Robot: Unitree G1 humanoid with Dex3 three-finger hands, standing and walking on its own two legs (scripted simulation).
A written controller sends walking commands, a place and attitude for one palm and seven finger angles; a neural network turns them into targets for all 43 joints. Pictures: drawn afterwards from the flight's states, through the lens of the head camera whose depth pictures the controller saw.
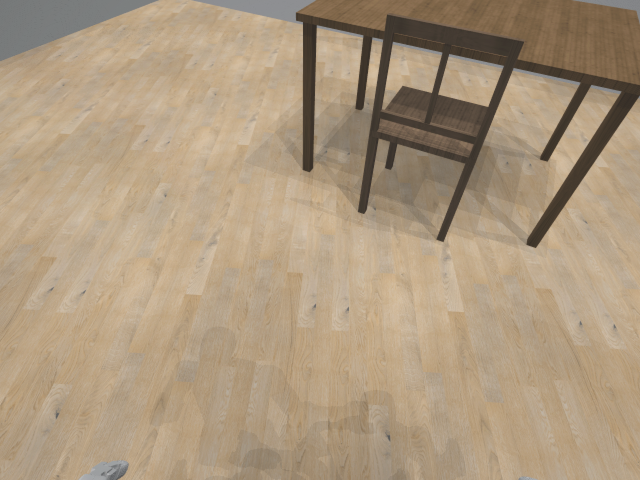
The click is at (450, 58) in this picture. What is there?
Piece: chair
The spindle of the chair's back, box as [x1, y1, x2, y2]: [424, 44, 451, 123]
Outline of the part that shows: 448,44 444,45 424,122 429,123 451,45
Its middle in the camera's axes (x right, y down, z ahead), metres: +0.38 -0.50 +1.28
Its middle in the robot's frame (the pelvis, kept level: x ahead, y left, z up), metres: +1.30 -0.32 -0.11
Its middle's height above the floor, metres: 0.66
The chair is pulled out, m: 0.00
